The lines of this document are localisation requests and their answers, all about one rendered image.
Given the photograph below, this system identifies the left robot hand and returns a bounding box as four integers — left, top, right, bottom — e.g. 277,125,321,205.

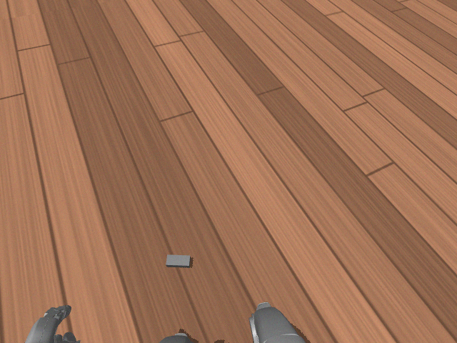
25,305,80,343

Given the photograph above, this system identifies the small box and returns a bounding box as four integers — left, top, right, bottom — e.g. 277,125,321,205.
166,254,191,268

